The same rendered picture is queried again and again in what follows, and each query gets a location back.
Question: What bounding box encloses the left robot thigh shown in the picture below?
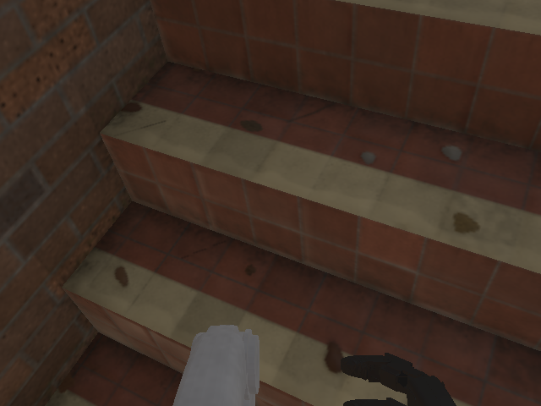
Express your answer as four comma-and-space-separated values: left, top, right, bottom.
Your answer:
173, 326, 260, 406

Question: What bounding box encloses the robot right hand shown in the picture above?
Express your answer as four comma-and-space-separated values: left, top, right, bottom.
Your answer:
341, 353, 456, 406

